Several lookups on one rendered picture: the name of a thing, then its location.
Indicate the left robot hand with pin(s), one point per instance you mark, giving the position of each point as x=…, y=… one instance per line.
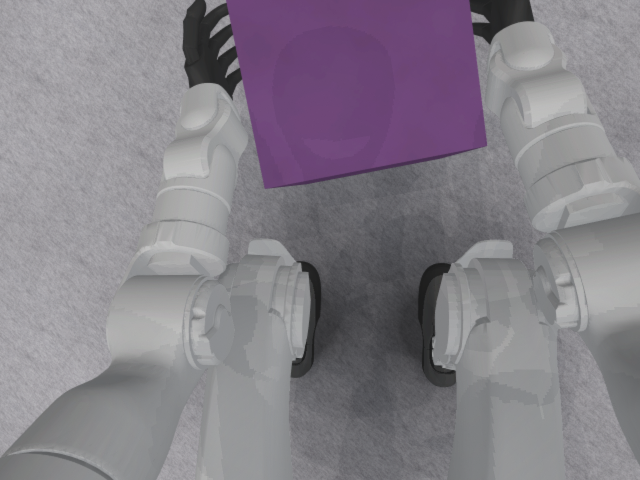
x=201, y=51

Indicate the right robot foot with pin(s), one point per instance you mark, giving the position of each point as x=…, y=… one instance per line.
x=428, y=293

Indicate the robot left forearm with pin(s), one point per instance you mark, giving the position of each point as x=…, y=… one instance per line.
x=200, y=171

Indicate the left robot thigh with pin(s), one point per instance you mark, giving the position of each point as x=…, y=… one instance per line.
x=244, y=433

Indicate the robot right forearm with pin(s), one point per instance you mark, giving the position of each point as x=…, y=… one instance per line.
x=569, y=169

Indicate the carton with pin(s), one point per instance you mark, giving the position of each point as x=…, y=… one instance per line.
x=337, y=88

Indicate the left robot upper arm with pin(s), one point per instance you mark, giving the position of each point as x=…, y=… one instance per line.
x=164, y=331

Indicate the right robot upper arm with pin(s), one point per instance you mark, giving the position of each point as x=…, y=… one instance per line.
x=587, y=278

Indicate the right robot hand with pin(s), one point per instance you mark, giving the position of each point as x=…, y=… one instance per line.
x=500, y=14

